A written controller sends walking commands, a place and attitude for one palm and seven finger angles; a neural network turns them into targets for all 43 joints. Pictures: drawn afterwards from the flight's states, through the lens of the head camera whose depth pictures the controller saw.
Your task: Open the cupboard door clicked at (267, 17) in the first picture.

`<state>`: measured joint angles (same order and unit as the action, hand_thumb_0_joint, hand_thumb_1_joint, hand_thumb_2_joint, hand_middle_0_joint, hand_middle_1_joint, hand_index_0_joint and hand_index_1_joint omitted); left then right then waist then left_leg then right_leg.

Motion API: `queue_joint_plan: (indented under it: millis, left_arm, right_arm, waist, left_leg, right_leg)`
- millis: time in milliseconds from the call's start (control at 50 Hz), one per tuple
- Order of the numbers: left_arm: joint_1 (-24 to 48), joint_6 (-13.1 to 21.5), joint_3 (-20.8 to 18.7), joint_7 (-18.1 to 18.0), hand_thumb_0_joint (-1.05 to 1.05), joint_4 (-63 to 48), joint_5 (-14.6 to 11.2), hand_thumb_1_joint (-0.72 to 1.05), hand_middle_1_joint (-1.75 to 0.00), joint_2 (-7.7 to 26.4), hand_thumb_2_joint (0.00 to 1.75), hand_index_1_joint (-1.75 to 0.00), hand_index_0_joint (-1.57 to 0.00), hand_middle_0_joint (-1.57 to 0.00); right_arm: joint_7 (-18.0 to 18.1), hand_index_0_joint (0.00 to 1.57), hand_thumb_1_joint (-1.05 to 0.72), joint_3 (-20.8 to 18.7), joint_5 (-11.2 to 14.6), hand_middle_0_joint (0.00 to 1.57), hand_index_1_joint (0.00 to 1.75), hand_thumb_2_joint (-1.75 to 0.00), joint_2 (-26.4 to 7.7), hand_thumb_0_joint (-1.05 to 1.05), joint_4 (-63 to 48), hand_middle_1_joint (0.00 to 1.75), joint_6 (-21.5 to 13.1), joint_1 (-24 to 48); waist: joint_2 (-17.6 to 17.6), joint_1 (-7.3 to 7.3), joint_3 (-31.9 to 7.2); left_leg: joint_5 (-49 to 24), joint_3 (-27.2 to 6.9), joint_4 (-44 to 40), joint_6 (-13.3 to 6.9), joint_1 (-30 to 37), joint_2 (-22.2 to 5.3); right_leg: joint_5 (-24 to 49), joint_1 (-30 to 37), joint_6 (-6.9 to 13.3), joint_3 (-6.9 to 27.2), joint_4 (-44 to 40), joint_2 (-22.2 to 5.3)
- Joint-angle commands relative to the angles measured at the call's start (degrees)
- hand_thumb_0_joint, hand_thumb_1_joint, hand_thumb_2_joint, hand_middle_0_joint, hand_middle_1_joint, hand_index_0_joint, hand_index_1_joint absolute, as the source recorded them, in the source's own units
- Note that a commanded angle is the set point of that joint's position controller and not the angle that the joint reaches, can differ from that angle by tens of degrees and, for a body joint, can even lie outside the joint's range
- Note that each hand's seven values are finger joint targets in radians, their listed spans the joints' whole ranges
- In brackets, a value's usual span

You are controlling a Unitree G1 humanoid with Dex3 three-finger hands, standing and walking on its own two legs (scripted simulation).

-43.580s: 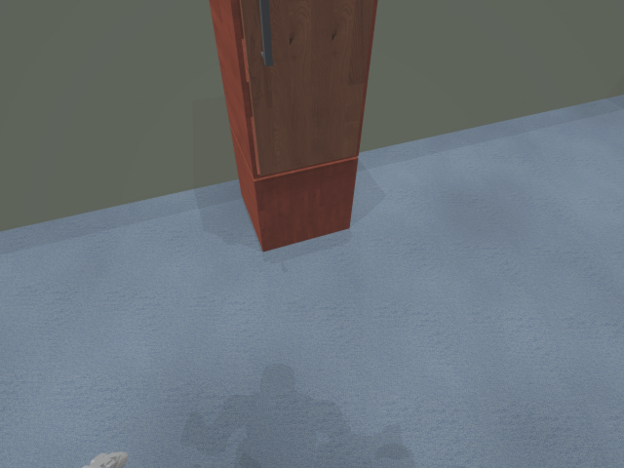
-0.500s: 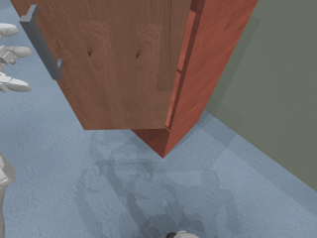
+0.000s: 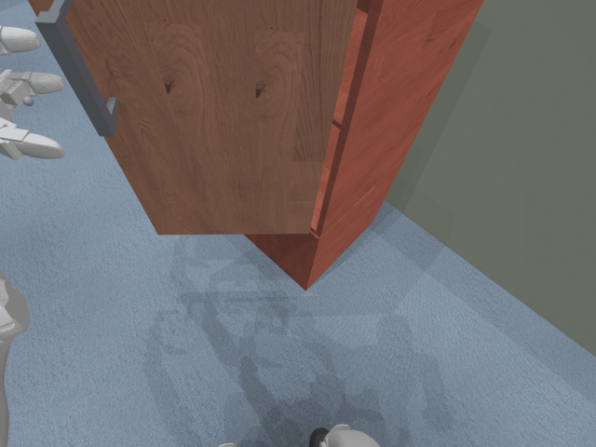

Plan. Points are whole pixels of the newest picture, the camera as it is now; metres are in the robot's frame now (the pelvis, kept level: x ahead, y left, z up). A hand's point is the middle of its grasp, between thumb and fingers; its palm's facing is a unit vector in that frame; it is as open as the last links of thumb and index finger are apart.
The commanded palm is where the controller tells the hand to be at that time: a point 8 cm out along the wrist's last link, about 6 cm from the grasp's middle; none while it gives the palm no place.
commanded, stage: move the hooked fingers beside the handle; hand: left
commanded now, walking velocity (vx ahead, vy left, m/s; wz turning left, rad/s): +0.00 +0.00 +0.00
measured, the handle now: (87, 71) +0.55 +0.23 +0.15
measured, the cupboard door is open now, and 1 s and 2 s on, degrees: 46 46 46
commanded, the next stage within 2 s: slide the fingers in behind the handle in 0.12 s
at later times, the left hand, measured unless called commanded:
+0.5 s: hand (42, 96) +0.51 +0.27 +0.15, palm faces -0.04 -1.00 +0.00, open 14.0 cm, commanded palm +0.49 +0.31 +0.15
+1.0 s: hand (70, 103) +0.50 +0.24 +0.15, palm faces -0.04 -1.00 +0.00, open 14.0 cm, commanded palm +0.48 +0.28 +0.15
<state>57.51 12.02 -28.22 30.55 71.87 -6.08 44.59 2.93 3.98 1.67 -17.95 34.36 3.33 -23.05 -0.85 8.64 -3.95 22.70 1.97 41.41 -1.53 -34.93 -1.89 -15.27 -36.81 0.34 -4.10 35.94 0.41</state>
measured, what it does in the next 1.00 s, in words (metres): stands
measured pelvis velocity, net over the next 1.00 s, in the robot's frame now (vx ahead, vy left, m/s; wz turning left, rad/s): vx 0.01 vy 0.00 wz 0.00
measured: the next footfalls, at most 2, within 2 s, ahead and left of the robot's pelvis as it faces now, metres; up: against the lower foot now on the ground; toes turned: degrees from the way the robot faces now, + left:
none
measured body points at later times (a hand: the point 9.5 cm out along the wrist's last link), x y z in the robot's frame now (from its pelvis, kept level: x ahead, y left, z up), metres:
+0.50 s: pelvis +0.01 +0.01 +0.00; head +0.12 +0.02 +0.44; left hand +0.50 +0.32 +0.15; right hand -0.01 -0.27 -0.10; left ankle -0.04 +0.10 -0.72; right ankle +0.01 -0.12 -0.72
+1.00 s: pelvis +0.01 +0.00 +0.00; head +0.10 +0.01 +0.44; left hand +0.49 +0.29 +0.15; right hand +0.03 -0.27 -0.11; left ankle -0.04 +0.10 -0.72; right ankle +0.01 -0.12 -0.72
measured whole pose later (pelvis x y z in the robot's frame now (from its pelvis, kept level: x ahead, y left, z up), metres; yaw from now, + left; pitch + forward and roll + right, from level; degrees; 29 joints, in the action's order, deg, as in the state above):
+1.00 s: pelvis +0.01 +0.00 +0.00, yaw +0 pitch +16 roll -2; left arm 55.0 11.0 -25.0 26.1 68.0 -7.4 37.7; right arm 2.0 3.3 1.4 -17.3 34.6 2.8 -22.9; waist -1.6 7.7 -4.9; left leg 23.3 2.1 40.9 -1.4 -33.2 -2.0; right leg -16.0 -35.4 0.5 -3.8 35.9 0.7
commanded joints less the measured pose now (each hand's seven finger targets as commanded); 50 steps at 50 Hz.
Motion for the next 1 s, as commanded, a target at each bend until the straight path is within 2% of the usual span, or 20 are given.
queue_joint_plan:
  millis: [0, 60, 100, 120, 180, 220, 240, 300, 320, 380, 420, 500, 520, 580, 640, 720, 780, 840, 860, 980]
  left_arm:
    - [27.5, 2.6, -1.8, 0.3, 0.00, -9.6, -1.7, -0.50, -1.20, 20.1, 0.30, -1.20, -0.30, -0.30]
    - [27.8, 1.3, -0.5, 0.9, 0.00, -7.4, -0.6, -0.50, -1.20, 20.3, 0.30, -1.20, -0.30, -0.30]
    - [27.8, 1.9, -0.6, 1.0, 0.00, -9.1, -0.5, -0.50, -1.20, 20.4, 0.30, -1.20, -0.30, -0.30]
    - [28.5, 2.3, -2.0, 1.0, 0.00, -10.4, -0.5, -0.50, -1.20, 22.2, 0.30, -1.20, -0.30, -0.30]
    - [27.5, 2.8, -3.9, 1.8, 0.00, -9.8, -1.2, -0.50, -1.20, 23.9, 0.30, -1.20, -0.30, -0.30]
    - [27.2, 3.0, -2.9, 2.3, 0.00, -11.4, -1.9, -0.50, -1.20, 22.0, 0.30, -1.20, -0.30, -0.30]
    - [25.9, 2.6, -1.4, 2.4, 0.00, -10.6, -1.6, -0.50, -1.20, 20.0, 0.30, -1.20, -0.30, -0.30]
    - [25.1, 2.2, -1.0, 2.3, 0.00, -13.1, -2.4, -0.50, -1.20, 18.1, 0.30, -1.20, -0.30, -0.30]
    - [24.3, 1.9, -2.6, 2.0, 0.00, -13.6, -2.4, -0.50, -1.20, 19.7, 0.30, -1.20, -0.30, -0.30]
    - [22.5, 1.3, -1.5, 1.2, 0.00, -15.1, -3.0, -0.50, -1.20, 16.6, 0.30, -1.20, -0.30, -0.30]
    - [23.3, 1.7, -1.9, 0.1, 0.00, -18.2, -3.2, -0.50, -1.20, 16.4, 0.30, -1.20, -0.30, -0.30]
    - [22.3, 1.8, 2.1, -1.5, 0.00, -22.1, -3.7, -0.50, -1.20, 9.8, 0.30, -1.20, -0.30, -0.30]
    - [20.9, 1.4, 1.1, -1.9, 0.00, -21.6, -4.0, -0.50, -1.20, 10.0, 0.30, -1.20, -0.30, -0.30]
    - [20.9, 0.3, 0.0, -2.7, 0.00, -18.1, -4.4, -0.50, -1.20, 10.6, 0.30, -1.20, -0.30, -0.30]
    - [23.0, 0.5, -0.7, -4.2, 0.00, -17.6, -2.6, -0.50, -1.20, 12.8, 0.30, -1.20, -0.30, -0.30]
    - [22.9, 2.8, 1.4, -5.5, 0.00, -19.9, -1.9, -0.50, -1.20, 10.1, 0.30, -1.20, -0.30, -0.30]
    - [23.3, 3.5, 0.4, -5.0, 0.00, -18.4, -3.0, -0.50, -1.20, 10.7, 0.30, -1.20, -0.30, -0.30]
    - [22.9, 2.9, 1.6, -4.0, 0.00, -16.7, -3.6, -0.50, -1.20, 8.9, 0.30, -1.20, -0.30, -0.30]
    - [22.0, 2.3, 0.6, -4.1, 0.00, -15.2, -3.3, -0.50, -1.20, 10.2, 0.30, -1.20, -0.30, -0.30]
    - [23.6, 2.5, 2.8, -5.0, 0.00, -17.0, -2.6, -0.50, -1.20, 8.3, 0.30, -1.20, -0.30, -0.30]
  right_arm:
    - [1.5, 0.20, -0.90, -3.8, 0.2, 0.20, 0.30, -0.90, -10.7, 0.00, -2.6, 0.30, -1.0, -9.1]
    - [1.7, 0.20, -0.90, -3.6, 0.3, 0.20, 0.30, -0.90, -10.9, 0.00, -2.2, 0.30, -1.1, -9.6]
    - [1.7, 0.20, -0.90, -3.8, 0.1, 0.20, 0.30, -0.90, -10.9, 0.00, -2.3, 0.30, -1.0, -10.4]
    - [1.6, 0.20, -0.90, -3.9, -0.1, 0.20, 0.30, -0.90, -11.0, 0.00, -2.2, 0.30, -0.9, -10.8]
    - [1.5, 0.20, -0.90, -4.0, -0.2, 0.20, 0.30, -0.90, -11.2, 0.00, -2.2, 0.30, -0.5, -11.3]
    - [1.2, 0.20, -0.90, -4.2, -0.3, 0.20, 0.30, -0.90, -11.1, 0.00, -2.2, 0.30, -0.3, -11.4]
    - [1.1, 0.20, -0.90, -4.3, -0.2, 0.20, 0.30, -0.90, -10.9, 0.00, -2.1, 0.30, -0.3, -11.2]
    - [0.8, 0.20, -0.90, -4.6, -0.4, 0.20, 0.30, -0.90, -10.9, 0.00, -2.3, 0.30, -0.2, -11.7]
    - [0.7, 0.20, -0.90, -4.8, -0.4, 0.20, 0.30, -0.90, -10.9, 0.00, -2.3, 0.30, 0.0, -11.7]
    - [0.1, 0.20, -0.90, -5.0, -0.5, 0.20, 0.30, -0.90, -10.5, 0.00, -2.7, 0.30, 0.0, -11.6]
    - [-0.1, 0.20, -0.90, -5.2, -0.6, 0.20, 0.30, -0.90, -10.4, 0.00, -2.7, 0.30, -0.1, -11.4]
    - [-0.5, 0.20, -0.90, -5.5, -0.6, 0.20, 0.30, -0.90, -9.7, 0.00, -2.9, 0.30, -0.5, -10.7]
    - [-0.6, 0.20, -0.90, -5.7, -0.7, 0.20, 0.30, -0.90, -9.7, 0.00, -2.6, 0.30, -0.6, -10.8]
    - [-0.7, 0.20, -0.90, -5.4, -0.5, 0.20, 0.30, -0.90, -9.8, 0.00, -2.6, 0.30, -0.6, -10.1]
    - [-0.5, 0.20, -0.90, -5.0, -0.5, 0.20, 0.30, -0.90, -9.5, 0.00, -2.7, 0.30, -0.8, -9.6]
    - [-0.4, 0.20, -0.90, -5.0, -0.5, 0.20, 0.30, -0.90, -8.7, 0.00, -3.3, 0.30, -1.2, -8.7]
    - [-0.3, 0.20, -0.90, -4.9, -0.3, 0.20, 0.30, -0.90, -9.0, 0.00, -3.2, 0.30, -1.5, -8.5]
    - [-0.1, 0.20, -0.90, -4.7, -0.2, 0.20, 0.30, -0.90, -9.0, 0.00, -2.9, 0.30, -1.7, -8.0]
    - [-0.1, 0.20, -0.90, -4.7, -0.3, 0.20, 0.30, -0.90, -9.2, 0.00, -2.8, 0.30, -1.6, -8.2]
    - [0.2, 0.20, -0.90, -4.6, -0.2, 0.20, 0.30, -0.90, -8.8, 0.00, -3.1, 0.30, -2.0, -7.7]
  waist:
    - [-5.5, 1.09, -21.7]
    - [-7.3, 1.49, -20.7]
    - [-8.7, 1.21, -23.5]
    - [-8.9, 0.99, -25.4]
    - [-6.6, 0.85, -26.2]
    - [-9.8, 0.62, -27.4]
    - [-10.2, 0.74, -25.9]
    - [-10.6, 0.48, -27.0]
    - [-10.6, -0.20, -27.5]
    - [-10.4, -0.43, -26.5]
    - [-12.0, -0.69, -27.6]
    - [-11.7, -0.22, -26.7]
    - [-11.4, -0.51, -27.3]
    - [-6.2, -0.29, -23.7]
    - [-6.9, -0.41, -22.6]
    - [-9.3, -0.58, -25.5]
    - [-5.2, -0.24, -25.6]
    - [-6.7, -0.27, -24.7]
    - [-4.4, -0.51, -23.8]
    - [-6.8, -0.17, -23.4]
  left_leg:
    - [-22.0, -3.6, -3.8, -0.5, 9.5, 0.9]
    - [-20.5, -3.6, -3.6, -0.5, 8.5, 0.9]
    - [-24.0, -3.8, -3.0, -0.2, 11.1, 0.8]
    - [-25.2, -4.0, -2.7, 0.0, 11.7, 0.6]
    - [-25.4, -3.8, -2.4, -0.2, 10.5, 0.6]
    - [-28.7, -4.0, -2.1, 0.3, 13.3, 0.4]
    - [-29.1, -3.9, -1.9, 0.3, 13.7, 0.4]
    - [-32.5, -4.2, -2.0, 0.7, 15.9, 0.0]
    - [-33.2, -4.3, -1.7, 0.8, 16.2, -0.1]
    - [-35.7, -4.5, -1.8, 1.1, 17.6, -0.4]
    - [-38.3, -4.7, -1.6, 1.5, 19.2, -0.5]
    - [-42.4, -5.0, -1.6, 1.9, 21.9, -1.0]
    - [-42.9, -5.0, -1.5, 2.0, 22.5, -1.2]
    - [-36.3, -4.3, -2.6, 0.9, 17.2, -0.7]
    - [-33.6, -3.8, -2.9, 0.5, 14.6, -0.1]
    - [-36.1, -3.8, -2.2, 0.9, 17.7, -0.2]
    - [-32.7, -3.5, -2.6, 0.3, 15.6, 0.0]
    - [-31.6, -3.1, -2.8, 0.2, 15.1, 0.2]
    - [-29.7, -3.0, -3.0, -0.2, 13.2, 0.3]
    - [-26.7, -2.7, -3.6, -0.3, 12.8, 0.7]
  right_leg:
    - [18.6, 14.0, 0.7, 3.1, -0.8, 1.0]
    - [17.1, 12.3, 0.6, 3.1, -1.0, 0.8]
    - [18.4, 11.8, 0.9, 2.8, -0.3, 1.2]
    - [19.2, 12.5, 0.7, 2.9, -0.2, 1.2]
    - [20.6, 14.0, 0.6, 3.0, 0.1, 1.3]
    - [21.3, 12.6, 1.0, 2.6, 0.4, 1.6]
    - [20.8, 11.0, 0.9, 2.5, 0.2, 1.6]
    - [21.4, 10.5, 1.1, 2.0, 0.2, 1.9]
    - [21.5, 10.6, 0.9, 2.0, 0.2, 1.8]
    - [21.6, 9.7, 1.0, 1.5, 0.0, 2.0]
    - [22.5, 9.8, 1.1, 1.5, 0.2, 2.1]
    - [22.9, 9.0, 1.2, 1.0, -0.1, 2.3]
    - [23.1, 9.0, 1.0, 1.0, -0.2, 2.3]
    - [23.2, 11.6, 0.8, 1.2, -0.4, 2.0]
    - [24.1, 13.2, 0.9, 1.8, 0.0, 1.6]
    - [24.7, 13.1, 0.8, 2.2, 0.3, 1.5]
    - [25.3, 15.6, 0.7, 2.4, 0.2, 1.5]
    - [25.1, 15.1, 0.8, 2.5, 0.1, 1.3]
    - [25.1, 16.0, 0.8, 2.6, 0.1, 1.2]
    - [23.4, 15.6, 0.8, 2.9, -0.4, 1.0]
